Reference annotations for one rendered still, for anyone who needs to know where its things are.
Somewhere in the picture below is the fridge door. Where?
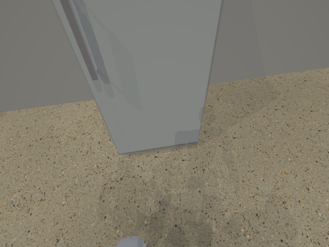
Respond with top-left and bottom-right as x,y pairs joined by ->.
52,0 -> 222,154

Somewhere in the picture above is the robot left thigh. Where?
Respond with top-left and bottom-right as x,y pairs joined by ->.
116,236 -> 147,247

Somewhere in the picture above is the handle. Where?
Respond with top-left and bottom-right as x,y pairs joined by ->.
60,0 -> 99,80

